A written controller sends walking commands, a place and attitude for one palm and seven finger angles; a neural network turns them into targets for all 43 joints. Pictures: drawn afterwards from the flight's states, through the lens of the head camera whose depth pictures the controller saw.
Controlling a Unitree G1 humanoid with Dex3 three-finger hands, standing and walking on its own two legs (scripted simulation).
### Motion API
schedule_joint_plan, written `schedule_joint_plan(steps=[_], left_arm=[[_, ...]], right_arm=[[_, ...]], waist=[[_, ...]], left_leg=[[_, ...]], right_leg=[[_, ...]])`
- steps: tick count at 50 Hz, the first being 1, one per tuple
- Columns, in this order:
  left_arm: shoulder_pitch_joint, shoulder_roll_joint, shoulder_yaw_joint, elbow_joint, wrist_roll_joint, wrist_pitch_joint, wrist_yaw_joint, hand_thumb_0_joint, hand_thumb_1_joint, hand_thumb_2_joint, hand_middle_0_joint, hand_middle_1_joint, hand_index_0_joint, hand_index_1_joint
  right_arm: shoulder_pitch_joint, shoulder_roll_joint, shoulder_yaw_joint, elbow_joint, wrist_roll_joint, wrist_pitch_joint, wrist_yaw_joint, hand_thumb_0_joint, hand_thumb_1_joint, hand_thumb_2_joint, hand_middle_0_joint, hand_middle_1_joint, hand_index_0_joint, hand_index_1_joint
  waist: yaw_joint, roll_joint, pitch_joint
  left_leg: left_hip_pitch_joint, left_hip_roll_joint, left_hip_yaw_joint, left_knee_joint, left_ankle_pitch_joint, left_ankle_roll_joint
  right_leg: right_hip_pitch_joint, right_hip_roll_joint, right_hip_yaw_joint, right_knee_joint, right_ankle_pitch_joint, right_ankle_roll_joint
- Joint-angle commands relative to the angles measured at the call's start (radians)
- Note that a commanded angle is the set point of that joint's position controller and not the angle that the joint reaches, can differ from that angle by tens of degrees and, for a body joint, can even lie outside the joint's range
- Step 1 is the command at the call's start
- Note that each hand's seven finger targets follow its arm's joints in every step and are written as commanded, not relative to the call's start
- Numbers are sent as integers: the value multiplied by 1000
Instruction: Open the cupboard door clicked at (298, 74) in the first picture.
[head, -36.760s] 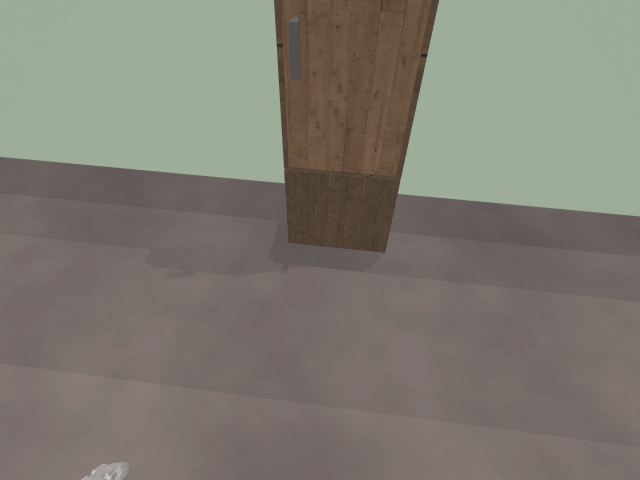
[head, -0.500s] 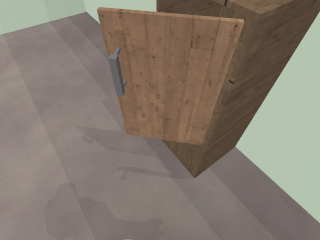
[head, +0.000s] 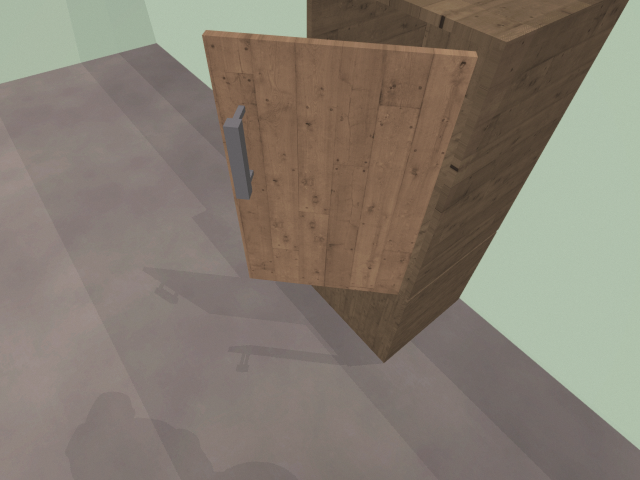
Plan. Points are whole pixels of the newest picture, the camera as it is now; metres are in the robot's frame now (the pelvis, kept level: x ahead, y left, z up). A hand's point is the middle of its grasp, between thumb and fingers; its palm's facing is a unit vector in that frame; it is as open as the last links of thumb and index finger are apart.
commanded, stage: look again from close up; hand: left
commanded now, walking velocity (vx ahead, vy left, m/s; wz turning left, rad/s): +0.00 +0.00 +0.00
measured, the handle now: (242, 153) +0.59 +0.17 +0.07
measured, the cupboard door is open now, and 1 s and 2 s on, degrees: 44 44 44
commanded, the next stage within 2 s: shuffle to correct the standing spot in 0.38 s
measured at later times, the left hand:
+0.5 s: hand out of the picture -0.02 +0.17 -0.17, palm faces +0.02 -0.98 -0.22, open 7.4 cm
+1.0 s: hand out of the picture +0.01 +0.16 -0.18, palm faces -0.01 -0.99 -0.17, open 7.4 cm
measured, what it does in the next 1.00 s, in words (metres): stands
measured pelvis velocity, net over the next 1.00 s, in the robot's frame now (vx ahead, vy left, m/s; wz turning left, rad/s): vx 0.02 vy -0.01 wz -0.06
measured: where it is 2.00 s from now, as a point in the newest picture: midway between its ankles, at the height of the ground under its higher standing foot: outside the picture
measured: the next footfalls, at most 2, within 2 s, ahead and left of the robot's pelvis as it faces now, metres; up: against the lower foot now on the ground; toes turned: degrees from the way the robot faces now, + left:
none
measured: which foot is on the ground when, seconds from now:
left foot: down 0.00-1.00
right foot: down 0.00-1.00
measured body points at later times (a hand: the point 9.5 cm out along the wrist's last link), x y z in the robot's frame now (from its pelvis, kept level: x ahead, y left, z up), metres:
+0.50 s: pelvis -0.03 -0.01 +0.00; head -0.04 -0.01 +0.45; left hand -0.02 +0.22 -0.16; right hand +0.00 -0.25 -0.15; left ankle -0.01 +0.09 -0.74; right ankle +0.00 -0.13 -0.74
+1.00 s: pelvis +0.02 -0.01 -0.01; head +0.02 +0.00 +0.44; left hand +0.01 +0.21 -0.17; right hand -0.05 -0.22 -0.17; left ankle -0.01 +0.09 -0.74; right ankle +0.02 -0.11 -0.74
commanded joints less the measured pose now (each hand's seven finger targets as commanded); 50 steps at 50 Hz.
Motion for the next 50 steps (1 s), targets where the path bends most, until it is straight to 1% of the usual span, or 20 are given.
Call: schedule_joint_plan(steps=[1, 2, 7, 11, 24, 26, 29, 33, 35, 37, 39, 41, 42, 43, 45, 46, 47, 48, 49, 50], left_arm=[[71, 110, 15, -52, -9, -9, 5, 0, 900, 900, -200, -300, -200, -300], [58, 111, 15, -59, -6, -4, 3, 0, 900, 900, -200, -300, -200, -300], [42, 113, 18, -76, -5, 7, -8, 0, 900, 900, -200, -300, -200, -300], [51, 117, 19, -83, -5, 7, -10, 0, 900, 900, -200, -300, -200, -300], [53, 142, 20, -79, -6, -5, -15, 0, 900, 900, -200, -300, -200, -300], [84, 103, 12, -64, -4, 3, -16, 0, 900, 900, -200, -300, -200, -300], [111, 118, 27, -70, 2, 16, -24, 0, 900, 900, -200, -300, -200, -300], [135, 135, 46, -81, -2, 16, -30, 0, 900, 900, -200, -300, -200, -300], [140, 138, 56, -83, -5, 11, -33, 0, 900, 900, -200, -300, -200, -300], [136, 128, 58, -92, -4, 8, -34, 0, 900, 900, -200, -300, -200, -300], [120, 96, 54, -101, -2, 10, -37, 0, 900, 900, -200, -300, -200, -300], [114, 50, 47, -110, 6, 6, -41, 0, 900, 900, -200, -300, -200, -300], [93, 33, 42, -119, 11, 1, -42, 0, 900, 900, -200, -300, -200, -300], [78, 19, 40, -122, 12, -5, -44, 0, 900, 900, -200, -300, -200, -300], [94, -3, 38, -112, 7, -16, -48, 0, 900, 900, -200, -300, -200, -300], [139, -13, 40, -95, 4, -21, -48, 0, 900, 900, -200, -300, -200, -300], [179, -2, 44, -78, 3, -25, -45, 0, 900, 900, -200, -300, -200, -300], [233, 23, 51, -53, 1, -31, -35, 0, 900, 900, -200, -300, -200, -300], [287, 75, 59, -31, -2, -33, -24, 0, 900, 900, -200, -300, -200, -300], [299, 107, 59, -23, -8, -32, -17, 0, 900, 900, -200, -300, -200, -300]], right_arm=[[73, -113, -21, -77, 6, -31, -14, 0, -900, -900, 200, 300, 200, 300], [66, -119, -21, -82, 3, -32, -14, 0, -900, -900, 200, 300, 200, 300], [36, -127, -24, -93, 2, -25, -7, 0, -900, -900, 200, 300, 200, 300], [39, -134, -28, -88, 2, -26, -3, 0, -900, -900, 200, 300, 200, 300], [25, -139, -23, -51, 5, -27, 1, 0, -900, -900, 200, 300, 200, 300], [49, -100, -13, -34, -1, -15, 3, 0, -900, -900, 200, 300, 200, 300], [55, -108, -19, -38, -9, -1, 7, 0, -900, -900, 200, 300, 200, 300], [79, -87, -21, -48, -9, -1, 10, 0, -900, -900, 200, 300, 200, 300], [96, -74, -21, -47, -7, -12, 9, 0, -900, -900, 200, 300, 200, 300], [121, -70, -22, -41, -5, -20, 8, 0, -900, -900, 200, 300, 200, 300], [155, -89, -25, -31, -7, -27, 6, 0, -900, -900, 200, 300, 200, 300], [185, -134, -39, -24, -7, -29, 1, 0, -900, -900, 200, 300, 200, 300], [193, -139, -42, -24, -3, -32, -3, 0, -900, -900, 200, 300, 200, 300], [195, -129, -40, -22, -3, -38, -4, 0, -900, -900, 200, 300, 200, 300], [183, -110, -32, -22, -4, -45, -4, 0, -900, -900, 200, 300, 200, 300], [161, -104, -28, -24, -3, -46, -5, 0, -900, -900, 200, 300, 200, 300], [147, -81, -22, -28, 2, -49, -7, 0, -900, -900, 200, 300, 200, 300], [130, -59, -17, -37, 7, -54, -10, 0, -900, -900, 200, 300, 200, 300], [121, -28, -8, -47, 10, -58, -10, 0, -900, -900, 200, 300, 200, 300], [129, -10, -6, -43, 12, -53, -11, 0, -900, -900, 200, 300, 200, 300]], waist=[[-4, 12, -155], [3, 6, -108], [10, 3, 59], [12, -15, 59], [4, -11, 18], [4, -22, 32], [13, -33, 93], [9, -88, 118], [6, -110, 95], [1, -63, 84], [-8, 40, 101], [-14, 176, 128], [-15, 199, 154], [-12, 167, 148], [5, 108, 102], [31, 79, 74], [50, 15, 55], [63, -66, 18], [71, -166, -16], [59, -183, -57]], left_leg=[[45, 131, -124, -16, 438, -5], [15, 131, -130, -21, 429, 1], [-105, 114, -155, -126, 87, 13], [-117, 108, -163, -162, -29, 13], [-49, 95, -124, -142, 31, -1], [-55, 86, -107, -137, -93, -10], [-119, 67, -83, -97, -253, -9], [-134, 27, -19, 22, -195, -15], [-113, 25, -2, 45, -152, -16], [-68, 41, -14, -2, -157, -12], [-46, 100, -103, -107, -247, 10], [-60, 224, -270, -259, -386, 74], [-41, 276, -334, -292, -349, 118], [-14, 297, -335, -285, -241, 144], [1, 275, -245, -210, -5, 144], [-32, 237, -176, -143, 75, 119], [-93, 184, -113, -65, 155, 85], [-180, 117, -35, 28, 174, 39], [-273, 53, 33, 121, 51, -5], [-267, 30, 50, 186, -138, -32]], right_leg=[[70, -92, 43, 47, 246, -55], [55, -84, 41, 45, 210, -54], [-15, -73, 58, -2, 27, -49], [-13, -72, 65, -13, 8, -47], [-25, -95, 101, -88, -7, -49], [-47, -90, 113, -102, -142, -51], [-105, -92, 163, -132, -349, -71], [-146, -132, 261, -188, -441, -115], [-140, -142, 272, -186, -416, -131], [-161, -121, 241, -148, -381, -132], [-210, -56, 155, -41, -339, -108], [-231, 23, 12, 159, -220, -77], [-271, 27, -29, 230, -177, -70], [-291, 8, -31, 264, -179, -68], [-207, -7, -41, 187, -168, -66], [-99, -1, -51, 99, -101, -66], [15, -15, -13, 37, 9, -74], [137, -92, 103, 17, 166, -96], [246, -220, 231, -21, 402, -141], [269, -318, 291, -54, 553, -209]])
